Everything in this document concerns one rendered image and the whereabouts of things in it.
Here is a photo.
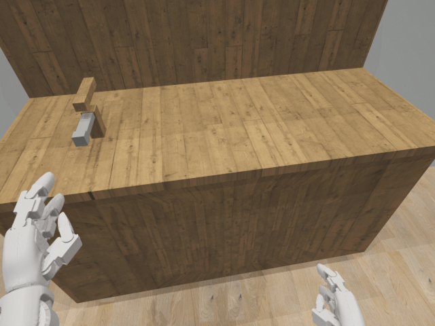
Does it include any robot left hand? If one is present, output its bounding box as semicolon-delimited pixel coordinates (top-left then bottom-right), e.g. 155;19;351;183
2;172;82;294

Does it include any robot right hand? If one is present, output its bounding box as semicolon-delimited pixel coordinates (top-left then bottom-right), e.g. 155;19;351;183
312;264;365;326

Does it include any tap lever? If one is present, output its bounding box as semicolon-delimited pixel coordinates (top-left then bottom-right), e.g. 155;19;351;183
71;112;95;147

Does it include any robot left forearm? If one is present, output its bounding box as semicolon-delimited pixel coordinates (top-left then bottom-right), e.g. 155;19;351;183
0;285;59;326

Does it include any counter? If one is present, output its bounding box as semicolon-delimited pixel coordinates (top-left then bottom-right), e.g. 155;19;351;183
0;0;435;304

